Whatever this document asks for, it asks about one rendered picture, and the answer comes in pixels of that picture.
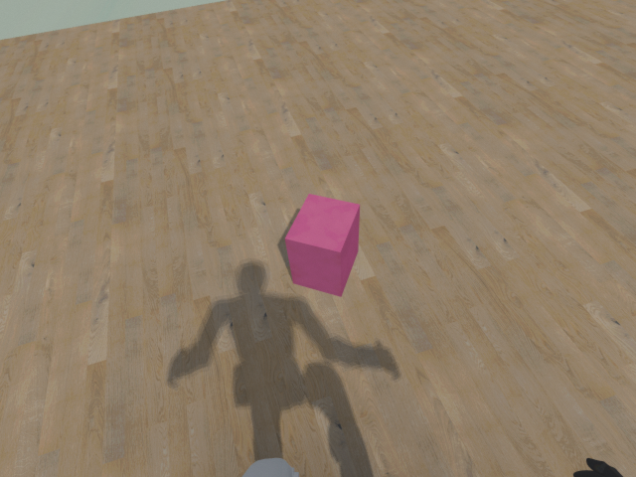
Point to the carton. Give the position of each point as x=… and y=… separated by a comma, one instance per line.
x=322, y=244

